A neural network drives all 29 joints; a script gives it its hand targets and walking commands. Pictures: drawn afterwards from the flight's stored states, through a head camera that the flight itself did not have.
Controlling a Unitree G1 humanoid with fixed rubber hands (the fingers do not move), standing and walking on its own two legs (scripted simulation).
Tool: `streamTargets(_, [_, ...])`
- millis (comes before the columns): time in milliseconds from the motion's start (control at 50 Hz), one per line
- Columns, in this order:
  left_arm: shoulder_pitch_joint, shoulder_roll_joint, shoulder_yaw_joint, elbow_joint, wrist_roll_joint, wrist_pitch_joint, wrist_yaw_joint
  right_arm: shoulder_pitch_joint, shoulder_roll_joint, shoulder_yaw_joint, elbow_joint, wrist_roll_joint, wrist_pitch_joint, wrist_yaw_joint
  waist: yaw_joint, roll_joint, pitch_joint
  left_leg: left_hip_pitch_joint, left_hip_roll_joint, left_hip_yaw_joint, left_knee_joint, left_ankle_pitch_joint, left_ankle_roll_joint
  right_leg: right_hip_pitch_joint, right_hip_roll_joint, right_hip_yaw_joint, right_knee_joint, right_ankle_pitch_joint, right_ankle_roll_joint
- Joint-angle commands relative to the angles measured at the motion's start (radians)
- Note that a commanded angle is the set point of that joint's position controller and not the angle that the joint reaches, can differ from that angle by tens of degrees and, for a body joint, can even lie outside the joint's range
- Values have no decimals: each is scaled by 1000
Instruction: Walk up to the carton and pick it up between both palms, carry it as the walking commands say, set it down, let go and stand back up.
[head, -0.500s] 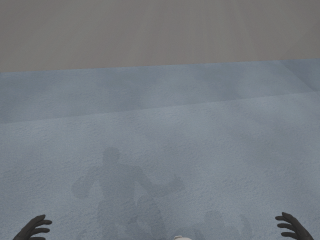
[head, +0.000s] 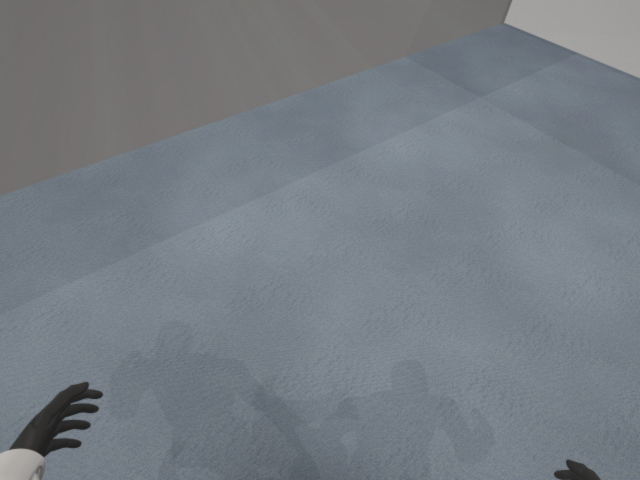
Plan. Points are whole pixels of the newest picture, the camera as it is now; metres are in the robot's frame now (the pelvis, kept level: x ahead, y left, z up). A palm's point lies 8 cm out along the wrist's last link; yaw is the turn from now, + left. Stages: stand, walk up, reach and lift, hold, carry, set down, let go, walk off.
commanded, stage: walk up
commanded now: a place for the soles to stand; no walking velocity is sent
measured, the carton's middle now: out of the picture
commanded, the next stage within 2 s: none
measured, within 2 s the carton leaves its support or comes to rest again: neither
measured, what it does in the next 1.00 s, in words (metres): steps to the right, turning right: left foot, then right foot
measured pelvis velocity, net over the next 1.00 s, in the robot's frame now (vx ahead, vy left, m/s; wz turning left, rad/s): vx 0.11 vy -0.30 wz -1.08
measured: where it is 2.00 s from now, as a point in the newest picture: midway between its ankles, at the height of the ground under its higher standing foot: outside the picture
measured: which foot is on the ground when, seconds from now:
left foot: up 0.00-0.00, down 0.02-0.46, up 0.48-0.66, down 0.68-1.00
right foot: down 0.00-0.04, up 0.06-0.42, down 0.44-0.70, up 0.72-1.00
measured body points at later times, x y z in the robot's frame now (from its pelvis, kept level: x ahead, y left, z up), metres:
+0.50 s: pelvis +0.04 -0.13 -0.01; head +0.05 -0.13 +0.44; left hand +0.41 +0.05 -0.05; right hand -0.11 -0.52 -0.06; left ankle +0.08 +0.06 -0.72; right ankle +0.02 -0.28 -0.73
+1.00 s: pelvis +0.11 -0.30 +0.00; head +0.14 -0.28 +0.45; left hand +0.52 -0.39 -0.03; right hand -0.25 -0.53 -0.02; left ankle +0.19 -0.11 -0.73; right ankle +0.02 -0.47 -0.72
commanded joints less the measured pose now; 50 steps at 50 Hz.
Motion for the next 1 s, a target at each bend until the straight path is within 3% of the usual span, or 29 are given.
streamTargets(0, [-79,130,20,-101,-8,-13,-6,93,-211,-75,-38,-20,-35,-23,-72,-140,-131,386,30,-53,-271,126,33,-184,-172,219,-97,-134,-61])
streamTargets(20, [-54,69,7,-106,-11,-16,-7,116,-267,-95,-44,-40,-41,-29,-86,41,-138,535,186,-250,-384,-13,64,-345,-79,129,26,-280,7])
streamTargets(40, [-33,52,4,-100,10,-16,-1,53,-375,-121,-80,-42,-38,-35,-87,237,-92,423,515,-520,-543,-278,147,-435,-49,8,286,-254,65])
streamTargets(60, [-41,141,25,-84,35,-21,1,-33,-360,-113,-110,-12,-37,-29,-58,93,-55,317,579,-489,-542,-238,193,-399,-155,12,393,-201,97])
streamTargets(80, [-56,172,38,-76,36,-24,-6,-28,-312,-100,-103,-1,-42,-25,-48,15,-44,281,522,-366,-502,-149,193,-355,-200,15,434,-149,109])
streamTargets(100, [-39,170,43,-60,35,-24,-18,-24,-282,-99,-94,-2,-46,-23,-32,0,-59,278,478,-247,-489,-109,171,-337,-227,1,450,-102,111])
streamTargets(180, [-72,148,36,-19,13,-19,-61,-13,-297,-124,-70,-16,-49,-4,-47,73,-47,283,399,58,-470,39,137,-303,-260,-90,417,-7,120])
streamTargets(280, [-151,125,18,16,-2,-9,-68,-37,-337,-132,-13,-29,-35,10,-56,132,-42,282,382,220,-440,111,136,-200,-275,-179,278,23,101])
streamTargets(360, [-172,142,14,48,-18,-10,-55,-67,-365,-127,29,-28,-12,23,-45,167,-62,320,385,256,-355,166,130,-99,-251,-240,160,-86,75])
streamTargets(400, [-144,169,22,71,-15,-12,-43,-65,-367,-124,42,-25,-3,29,-20,167,-90,318,385,260,-239,132,125,-32,-220,-252,96,-172,49])
streamTargets(420, [-79,191,38,101,-18,-14,-35,-56,-351,-116,47,-31,1,29,24,98,-133,266,342,292,-100,89,103,77,-212,-222,23,-177,24])
streamTargets(440, [26,259,69,140,-33,-18,-20,-52,-302,-92,42,-39,6,34,98,-76,-153,84,256,301,113,27,54,254,-221,-113,-54,-208,-31])
streamTargets(460, [47,395,102,138,-49,-19,-8,-74,-264,-74,3,-28,4,29,126,-360,-154,-207,107,245,247,-291,-1,347,-377,298,-206,-255,-136])
streamTargets(480, [18,380,102,118,-50,-11,-9,-102,-257,-56,1,-9,1,15,104,-316,-118,-318,116,102,262,-303,-17,401,-399,388,-229,-240,-185])
streamTargets(500, [-22,336,79,113,-34,-6,-10,-96,-263,-61,22,8,-9,8,69,-263,-105,-300,151,52,235,-239,-23,389,-366,329,-202,-214,-188])
streamTargets(520, [-89,293,66,92,-34,-4,-9,-43,-294,-70,58,9,-23,2,26,-224,-108,-230,159,42,171,-166,-37,323,-313,255,-181,-199,-172])
streamTargets(540, [-136,269,56,82,-33,-3,-10,17,-303,-74,87,5,-33,-3,-3,-234,-117,-147,144,47,115,-112,-43,249,-275,221,-171,-170,-166])
streamTargets(620, [-169,237,31,55,-25,-5,-34,110,-288,-83,98,-6,-47,-7,-31,-249,-131,113,85,61,-48,-9,-8,4,-255,239,-185,-234,-164])
streamTargets(640, [-185,229,24,47,-27,-4,-38,125,-283,-85,100,-7,-54,-11,-50,-217,-130,244,88,44,-129,68,15,-107,-240,227,-161,-274,-139])
streamTargets(660, [-215,189,7,33,-30,-4,-39,159,-289,-93,103,-15,-64,-14,-84,-169,-132,456,91,35,-229,124,39,-279,-183,141,-123,-297,-72])
streamTargets(680, [-254,120,-18,8,-31,-9,-39,241,-328,-111,106,-36,-70,-21,-137,-55,-151,664,206,-113,-400,-72,77,-475,-84,-16,-18,-285,26])
streamTargets(700, [-266,70,-32,-8,-12,-14,-30,202,-446,-143,80,-45,-70,-29,-144,242,-109,589,567,-450,-583,-374,169,-568,-109,-112,331,-235,44])
streamTargets(720, [-266,176,-5,10,8,-19,-26,98,-435,-127,50,-20,-72,-23,-99,75,-64,481,637,-447,-575,-319,230,-533,-222,-34,468,-168,68])
streamTargets(740, [-241,218,15,31,-3,-25,-31,78,-385,-106,44,-3,-78,-18,-68,-19,-66,454,571,-316,-529,-191,208,-463,-250,-15,509,-117,73])
streamTargets(780, [-157,192,28,84,-15,-26,-56,13,-359,-105,30,-9,-73,-9,-18,34,-47,438,467,-63,-524,-36,163,-384,-294,-35,430,-86,91])
streamTargets(820, [-215,175,26,83,-27,-24,-72,23,-355,-113,35,-26,-71,-3,-45,68,-23,426,414,88,-507,117,149,-339,-288,-115,379,-50,105])
streamTargets(920, [-323,132,11,71,-47,-28,-74,36,-367,-109,45,-30,-51,20,-64,120,-37,446,372,250,-458,347,138,-209,-260,-204,181,-12,75])
streamTargets(960, [-325,130,12,77,-51,-30,-65,33,-373,-105,50,-27,-43,26,-53,154,-40,461,371,270,-420,390,134,-161,-232,-231,118,-19,53])
streamTargets(980, [-293,135,15,88,-54,-32,-58,23,-375,-103,51,-24,-38,28,-28,152,-63,445,356,297,-350,444,129,-82,-208,-249,76,-34,39])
